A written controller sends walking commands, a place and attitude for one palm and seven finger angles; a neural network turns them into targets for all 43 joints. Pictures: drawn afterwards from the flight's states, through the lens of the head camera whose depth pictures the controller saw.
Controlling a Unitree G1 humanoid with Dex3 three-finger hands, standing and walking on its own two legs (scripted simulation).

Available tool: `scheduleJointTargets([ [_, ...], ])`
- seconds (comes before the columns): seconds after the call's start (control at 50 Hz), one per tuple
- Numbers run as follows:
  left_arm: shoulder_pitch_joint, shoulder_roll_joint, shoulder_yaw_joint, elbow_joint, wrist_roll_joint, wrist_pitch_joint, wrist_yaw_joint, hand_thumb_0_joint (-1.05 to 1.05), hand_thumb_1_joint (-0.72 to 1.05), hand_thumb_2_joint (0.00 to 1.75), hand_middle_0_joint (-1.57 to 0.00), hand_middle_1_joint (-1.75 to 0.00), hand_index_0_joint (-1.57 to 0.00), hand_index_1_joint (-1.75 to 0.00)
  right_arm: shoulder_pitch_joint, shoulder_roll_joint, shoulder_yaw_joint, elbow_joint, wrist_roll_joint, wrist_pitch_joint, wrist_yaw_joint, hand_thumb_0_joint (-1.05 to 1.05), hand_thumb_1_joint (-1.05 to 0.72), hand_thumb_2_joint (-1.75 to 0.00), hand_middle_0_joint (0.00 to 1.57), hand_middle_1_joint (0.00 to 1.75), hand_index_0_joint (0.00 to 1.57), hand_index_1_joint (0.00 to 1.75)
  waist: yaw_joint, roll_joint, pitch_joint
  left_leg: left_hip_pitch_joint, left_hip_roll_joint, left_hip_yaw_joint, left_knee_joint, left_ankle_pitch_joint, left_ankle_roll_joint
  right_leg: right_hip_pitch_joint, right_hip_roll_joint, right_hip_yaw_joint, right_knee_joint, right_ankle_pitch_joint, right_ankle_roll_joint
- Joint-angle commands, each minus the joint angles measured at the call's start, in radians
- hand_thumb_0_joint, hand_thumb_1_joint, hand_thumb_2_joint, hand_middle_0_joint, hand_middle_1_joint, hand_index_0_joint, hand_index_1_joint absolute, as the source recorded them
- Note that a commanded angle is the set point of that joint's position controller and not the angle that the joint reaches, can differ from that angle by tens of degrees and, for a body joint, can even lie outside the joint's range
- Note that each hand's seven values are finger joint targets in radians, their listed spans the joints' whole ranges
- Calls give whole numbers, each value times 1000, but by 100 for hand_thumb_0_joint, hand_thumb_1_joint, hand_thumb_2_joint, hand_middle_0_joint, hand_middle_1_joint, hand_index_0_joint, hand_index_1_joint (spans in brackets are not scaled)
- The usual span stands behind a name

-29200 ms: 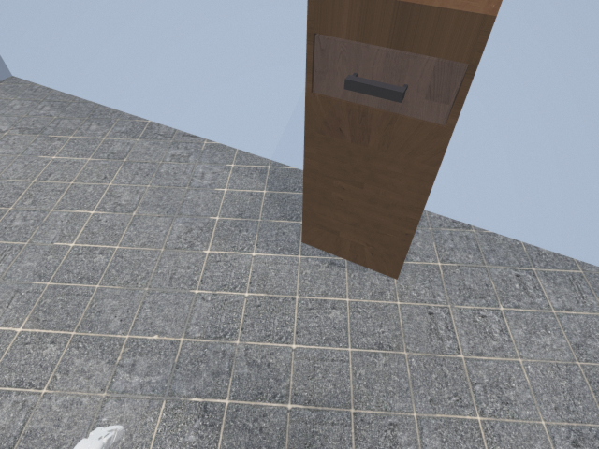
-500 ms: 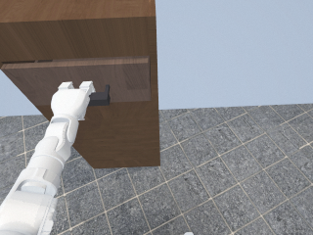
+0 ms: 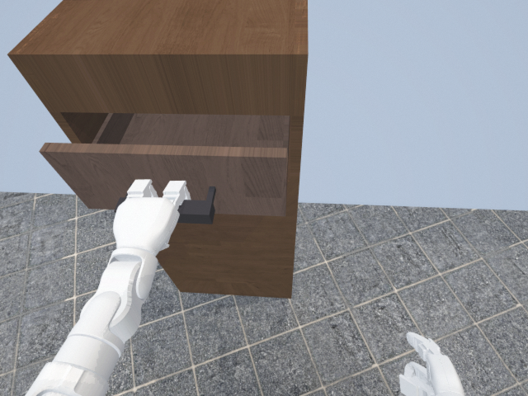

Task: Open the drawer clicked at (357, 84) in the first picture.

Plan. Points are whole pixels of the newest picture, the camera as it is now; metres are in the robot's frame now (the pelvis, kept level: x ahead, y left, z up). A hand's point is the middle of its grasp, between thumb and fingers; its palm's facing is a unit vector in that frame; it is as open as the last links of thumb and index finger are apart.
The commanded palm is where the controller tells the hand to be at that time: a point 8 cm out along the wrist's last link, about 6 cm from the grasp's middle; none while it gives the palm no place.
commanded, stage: pull the drawer open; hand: left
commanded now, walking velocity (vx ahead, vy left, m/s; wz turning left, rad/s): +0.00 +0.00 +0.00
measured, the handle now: (169, 200) +0.40 +0.20 +0.04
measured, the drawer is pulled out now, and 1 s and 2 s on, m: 0.09 0.21 0.30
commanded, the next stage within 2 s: open the thumb to release the handle in 1.76 s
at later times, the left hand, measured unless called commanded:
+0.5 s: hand (159, 240) +0.34 +0.20 +0.03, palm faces -0.03 -0.07 -1.00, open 6.3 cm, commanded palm +0.28 +0.21 +0.08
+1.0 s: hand (139, 313) +0.22 +0.20 +0.03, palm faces +0.00 -0.12 -0.99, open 6.4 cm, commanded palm +0.17 +0.21 +0.08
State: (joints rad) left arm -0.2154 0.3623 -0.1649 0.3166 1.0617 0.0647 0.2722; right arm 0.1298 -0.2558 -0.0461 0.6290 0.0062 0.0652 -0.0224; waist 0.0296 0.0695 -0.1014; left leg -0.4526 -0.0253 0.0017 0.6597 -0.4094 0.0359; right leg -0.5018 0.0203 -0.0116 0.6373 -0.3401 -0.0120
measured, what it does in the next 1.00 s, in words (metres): stands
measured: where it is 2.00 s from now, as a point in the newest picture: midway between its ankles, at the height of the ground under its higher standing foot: outside the picture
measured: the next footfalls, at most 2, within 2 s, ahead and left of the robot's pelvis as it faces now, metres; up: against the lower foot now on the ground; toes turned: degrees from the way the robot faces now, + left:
none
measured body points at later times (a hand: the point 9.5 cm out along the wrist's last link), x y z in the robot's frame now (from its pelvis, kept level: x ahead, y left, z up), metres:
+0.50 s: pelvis -0.01 -0.01 +0.00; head +0.04 -0.04 +0.45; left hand +0.33 +0.20 +0.08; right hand +0.11 -0.27 -0.13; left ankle -0.06 +0.09 -0.72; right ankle -0.02 -0.12 -0.72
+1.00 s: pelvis +0.01 -0.01 +0.00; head +0.04 -0.04 +0.44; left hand +0.22 +0.20 +0.08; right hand +0.24 -0.21 -0.09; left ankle -0.06 +0.09 -0.72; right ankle -0.02 -0.12 -0.72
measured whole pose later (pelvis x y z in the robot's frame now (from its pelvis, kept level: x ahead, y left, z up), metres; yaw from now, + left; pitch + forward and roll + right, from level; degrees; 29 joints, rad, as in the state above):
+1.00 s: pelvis +0.01 -0.01 +0.00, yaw -2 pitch +9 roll +0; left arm 0.40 0.36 -0.11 -0.20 1.04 0.04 0.30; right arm 0.05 -0.21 0.00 0.56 -0.01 0.05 0.02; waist 0.07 0.07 -0.11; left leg -0.40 -0.01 0.03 0.69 -0.44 0.03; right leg -0.47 0.04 0.01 0.69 -0.38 -0.02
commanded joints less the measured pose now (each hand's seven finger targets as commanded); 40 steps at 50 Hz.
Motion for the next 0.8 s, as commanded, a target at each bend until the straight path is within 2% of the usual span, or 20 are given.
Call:
scheduleJointTargets([
  [0.0,-331,205,150,-173,-16,34,27,0,90,90,-40,-135,-40,-135,25,-112,-35,-93,-2,-19,-16,0,-90,-90,20,30,20,30,-15,-28,-370,207,14,-9,-14,720,-26,204,19,-17,-6,498,-23],
  [0.06,-339,188,136,-148,-21,18,8,0,90,90,-40,-135,-40,-135,7,-104,-29,-95,-5,-15,-25,0,-90,-90,20,30,20,30,-16,-75,-354,181,4,-1,-12,687,-15,222,17,-13,-8,526,-20],
  [0.1,-353,217,159,-134,-21,5,-3,0,90,90,-40,-135,-40,-135,6,-103,-25,-98,-5,-10,-30,0,-90,-90,20,30,20,30,-9,-70,-357,171,2,1,-17,667,-15,233,13,-8,-8,527,-20],
  [0.14,-360,190,137,-120,-24,-10,-9,0,90,90,-40,-135,-40,-135,0,-99,-22,-103,-5,-10,-31,0,-90,-90,20,30,20,30,-11,-72,-330,148,-5,3,-18,626,-12,228,13,-9,-10,515,-21],
  [0.16,-360,200,148,-113,-26,-19,-11,0,90,90,-40,-135,-40,-135,4,-98,-23,-100,-6,-11,-32,0,-90,-90,20,30,20,30,-11,-85,-323,141,-6,4,-21,611,-11,232,13,-8,-13,514,-21],
  [0.18,-359,243,183,-107,-21,-28,-11,0,90,90,-40,-135,-40,-135,7,-106,-25,-96,-6,-7,-34,0,-90,-90,20,30,20,30,-4,-78,-334,136,-6,7,-22,613,-13,245,14,-1,-13,518,-23],
  [0.2,-380,231,167,-115,-16,-36,-10,0,90,90,-40,-135,-40,-135,6,-100,-23,-100,-10,-6,-35,0,-90,-90,20,30,20,30,-6,-59,-348,132,-10,9,-19,600,-11,246,10,0,-9,521,-22],
  [0.24,-370,214,161,-92,-19,-47,-8,0,90,90,-40,-135,-40,-135,14,-97,-25,-97,-8,-8,-37,0,-90,-90,20,30,20,30,-7,-73,-342,113,-14,9,-18,574,-9,248,12,0,-7,515,-23],
  [0.26,-369,222,168,-78,-18,-52,-7,0,90,90,-40,-135,-40,-135,15,-97,-26,-97,-6,-9,-36,0,-90,-90,20,30,20,30,-8,-73,-319,102,-14,9,-21,546,-10,236,13,-2,-10,495,-23],
  [0.28,-366,258,200,-75,-14,-57,-3,0,90,90,-40,-135,-40,-135,19,-105,-30,-90,-8,-7,-38,0,-90,-90,20,30,20,30,-4,-83,-336,97,-13,12,-22,538,-10,251,14,7,-11,495,-23],
  [0.34,-208,236,205,-144,-33,-68,0,0,90,90,-40,-135,-40,-135,4,-95,-33,-121,-7,-12,-31,0,-90,-90,20,30,20,30,32,-49,-378,93,-17,17,-29,556,-9,310,8,17,-7,539,-24],
  [0.38,-108,247,233,-157,-44,-65,1,0,90,90,-40,-135,-40,-135,-8,-100,-35,-127,-5,-13,-27,0,-90,-90,20,30,20,30,40,-79,-365,79,-12,19,-38,546,-10,330,7,21,-12,544,-21],
  [0.42,-12,197,202,-248,-68,-68,0,0,90,90,-40,-135,-40,-135,-19,-95,-34,-149,-2,-22,-18,0,-90,-90,20,30,20,30,45,-63,-355,88,-7,18,-45,564,-7,331,6,18,-11,554,-19],
  [0.48,155,249,270,-329,-79,-62,11,0,90,90,-40,-135,-40,-135,-42,-106,-33,-165,-2,-30,-12,0,-90,-90,20,30,20,30,63,-76,-343,72,-5,20,-52,553,-10,351,5,25,-7,559,-19],
  [0.52,255,200,241,-409,-83,-53,19,0,90,90,-40,-135,-40,-135,-54,-98,-30,-178,0,-36,-2,0,-90,-90,20,30,20,30,63,-51,-314,78,-1,20,-55,568,-12,328,8,20,-5,546,-21],
  [0.58,331,178,226,-524,-73,-35,43,0,90,90,-40,-135,-40,-135,-74,-106,-32,-186,-1,-47,11,0,-90,-90,20,30,20,30,53,-30,-290,111,12,12,-48,606,-16,272,13,13,-10,493,-24],
  [0.6,342,169,219,-565,-72,-28,51,0,90,90,-40,-135,-40,-135,-74,-103,-31,-188,-2,-49,17,0,-90,-90,20,30,20,30,49,-1,-298,132,16,6,-48,616,-19,258,11,12,-6,478,-25],
  [0.66,443,179,241,-604,-59,-5,78,0,90,90,-40,-135,-40,-135,-82,-100,-30,-187,-8,-56,24,0,-90,-90,20,30,20,30,51,-23,-284,138,19,5,-34,628,-22,245,16,12,2,488,-25],
  [0.72,480,149,220,-669,-55,7,93,0,90,90,-40,-135,-40,-135,-93,-95,-27,-191,-11,-58,29,0,-90,-90,20,30,20,30,46,-7,-282,163,23,-4,-23,655,-27,225,15,6,13,488,-26],
  [0.78,492,152,219,-690,-43,15,101,0,90,90,-40,-135,-40,-135,-115,-94,-19,-191,-13,-53,27,0,-90,-90,20,30,20,30,45,-18,-262,166,21,-5,-18,634,-30,210,19,12,12,478,-28],
])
